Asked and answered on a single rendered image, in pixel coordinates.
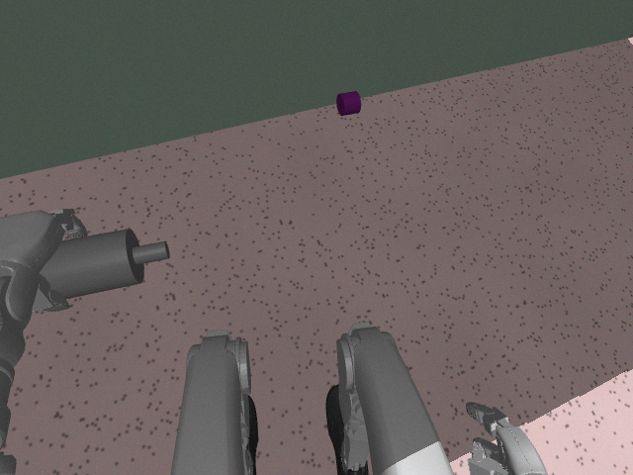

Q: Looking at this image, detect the left robot hand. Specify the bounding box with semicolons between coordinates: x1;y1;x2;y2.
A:
0;209;88;312

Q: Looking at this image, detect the right robot hand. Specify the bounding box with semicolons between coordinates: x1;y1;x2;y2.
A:
466;402;548;475

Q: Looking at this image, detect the left robot arm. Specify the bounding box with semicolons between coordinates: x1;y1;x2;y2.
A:
0;260;39;475

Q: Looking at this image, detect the right robot foot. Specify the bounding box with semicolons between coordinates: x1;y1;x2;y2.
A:
326;384;369;475

